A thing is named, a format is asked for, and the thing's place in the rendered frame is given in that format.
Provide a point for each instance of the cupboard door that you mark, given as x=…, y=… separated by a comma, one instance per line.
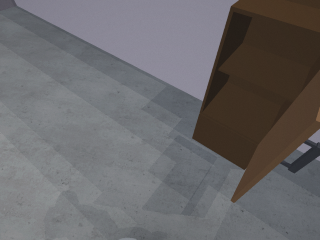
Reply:
x=299, y=122

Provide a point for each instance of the handle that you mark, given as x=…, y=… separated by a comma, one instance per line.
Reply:
x=304, y=159

